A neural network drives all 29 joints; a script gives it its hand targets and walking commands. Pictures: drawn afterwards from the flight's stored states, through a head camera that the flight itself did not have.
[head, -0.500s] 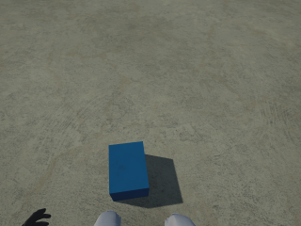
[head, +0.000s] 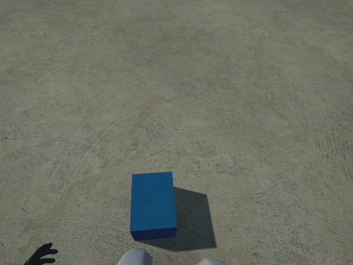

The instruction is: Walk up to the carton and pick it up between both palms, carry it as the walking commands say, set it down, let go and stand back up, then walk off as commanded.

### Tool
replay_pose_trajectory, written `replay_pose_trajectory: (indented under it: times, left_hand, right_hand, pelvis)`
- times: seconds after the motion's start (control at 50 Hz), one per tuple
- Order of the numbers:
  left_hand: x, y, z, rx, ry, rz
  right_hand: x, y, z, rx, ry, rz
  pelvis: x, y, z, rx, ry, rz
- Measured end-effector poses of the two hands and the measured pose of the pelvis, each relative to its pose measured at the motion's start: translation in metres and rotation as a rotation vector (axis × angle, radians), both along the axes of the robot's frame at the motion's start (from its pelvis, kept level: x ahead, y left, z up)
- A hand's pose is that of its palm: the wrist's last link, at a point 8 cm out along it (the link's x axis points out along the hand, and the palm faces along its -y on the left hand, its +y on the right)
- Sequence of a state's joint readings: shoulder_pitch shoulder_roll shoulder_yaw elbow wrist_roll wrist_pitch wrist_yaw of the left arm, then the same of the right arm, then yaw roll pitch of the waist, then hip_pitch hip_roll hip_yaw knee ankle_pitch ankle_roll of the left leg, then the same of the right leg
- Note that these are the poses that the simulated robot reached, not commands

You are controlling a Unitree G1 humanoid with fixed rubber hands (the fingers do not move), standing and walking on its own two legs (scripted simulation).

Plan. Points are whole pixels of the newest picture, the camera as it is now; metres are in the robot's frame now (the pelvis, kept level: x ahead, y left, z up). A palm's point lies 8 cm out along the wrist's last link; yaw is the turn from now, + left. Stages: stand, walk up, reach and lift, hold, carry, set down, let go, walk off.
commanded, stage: walk up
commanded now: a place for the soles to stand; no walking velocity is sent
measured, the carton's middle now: (153, 205) +0.47 +0.13 -0.64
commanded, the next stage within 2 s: none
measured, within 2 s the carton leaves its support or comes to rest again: neither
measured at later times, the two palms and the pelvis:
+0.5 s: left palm out of the picture +0.06 +0.37 -0.10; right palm out of the picture +0.05 -0.30 -0.07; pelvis -0.02 +0.04 +0.00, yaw +1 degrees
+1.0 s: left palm out of the picture +0.08 +0.36 -0.10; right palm out of the picture +0.07 -0.30 -0.08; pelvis +0.00 +0.03 +0.00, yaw +1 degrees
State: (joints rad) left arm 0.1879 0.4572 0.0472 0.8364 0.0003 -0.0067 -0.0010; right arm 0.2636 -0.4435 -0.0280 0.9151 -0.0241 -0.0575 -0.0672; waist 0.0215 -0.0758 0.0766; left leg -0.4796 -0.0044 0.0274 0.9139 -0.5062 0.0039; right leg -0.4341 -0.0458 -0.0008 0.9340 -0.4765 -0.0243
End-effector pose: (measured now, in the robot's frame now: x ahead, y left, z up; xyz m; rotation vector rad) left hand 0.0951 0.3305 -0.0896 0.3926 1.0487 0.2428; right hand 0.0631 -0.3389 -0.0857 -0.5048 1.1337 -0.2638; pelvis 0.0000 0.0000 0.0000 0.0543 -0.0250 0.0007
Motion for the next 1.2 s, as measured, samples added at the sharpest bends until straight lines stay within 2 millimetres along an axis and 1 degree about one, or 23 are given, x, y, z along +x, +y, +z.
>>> replay_pose_trajectory:
  times: [0.06, 0.14, 0.24, 0.3, 0.42, 0.5, 0.6, 0.76, 0.9, 1.0, 1.08, 1.2]
  left_hand:
    - [-0.007, 0.008, 0.001, 0.002, 0.001, 0.016]
    - [-0.013, 0.019, -0.004, -0.006, 0.002, 0.027]
    - [-0.023, 0.02, -0.007, -0.022, 0.015, 0.025]
    - [-0.03, 0.023, -0.009, -0.03, 0.026, 0.03]
    - [-0.032, 0.036, -0.01, -0.038, 0.028, 0.037]
    - [-0.031, 0.035, -0.014, -0.05, 0.042, 0.03]
    - [-0.036, 0.031, -0.016, -0.05, 0.062, 0.036]
    - [-0.027, 0.031, -0.015, -0.052, 0.064, 0.032]
    - [-0.019, 0.025, -0.014, -0.046, 0.064, 0.026]
    - [-0.014, 0.029, -0.012, -0.042, 0.051, 0.028]
    - [-0.007, 0.029, -0.011, -0.043, 0.036, 0.023]
    - [-0.009, 0.024, -0.01, -0.04, 0.039, 0.021]
  right_hand:
    - [0.003, 0.007, 0.0, 0.007, 0.001, 0.015]
    - [0.002, 0.018, 0.0, 0.004, -0.012, 0.02]
    - [-0.007, 0.022, 0.004, 0.001, -0.019, 0.023]
    - [-0.009, 0.025, 0.005, 0.0, -0.022, 0.024]
    - [-0.008, 0.039, 0.008, 0.002, -0.026, 0.028]
    - [-0.012, 0.038, 0.013, -0.008, -0.02, 0.022]
    - [-0.012, 0.034, 0.012, -0.005, -0.018, 0.021]
    - [-0.006, 0.035, 0.012, -0.003, -0.006, 0.023]
    - [0.0, 0.03, 0.01, 0.003, 0.003, 0.026]
    - [0.004, 0.034, 0.01, 0.003, 0.004, 0.031]
    - [0.003, 0.034, 0.011, 0.0, -0.001, 0.03]
    - [0.002, 0.03, 0.009, 0.008, -0.003, 0.032]
  pelvis:
    - [-0.002, 0.006, 0.0, -0.001, 0.0, 0.019]
    - [-0.007, 0.017, -0.003, -0.021, -0.01, 0.025]
    - [-0.015, 0.018, -0.001, -0.032, -0.016, 0.017]
    - [-0.018, 0.021, -0.001, -0.034, -0.018, 0.02]
    - [-0.019, 0.035, 0.0, -0.043, -0.019, 0.028]
    - [-0.02, 0.035, 0.002, -0.055, -0.015, 0.017]
    - [-0.019, 0.031, 0.002, -0.053, -0.012, 0.015]
    - [-0.012, 0.031, 0.002, -0.054, -0.002, 0.015]
    - [-0.005, 0.025, 0.003, -0.05, 0.007, 0.013]
    - [-0.003, 0.029, 0.003, -0.05, 0.009, 0.017]
    - [-0.004, 0.029, 0.003, -0.054, 0.008, 0.015]
    - [-0.005, 0.024, 0.003, -0.05, 0.006, 0.013]
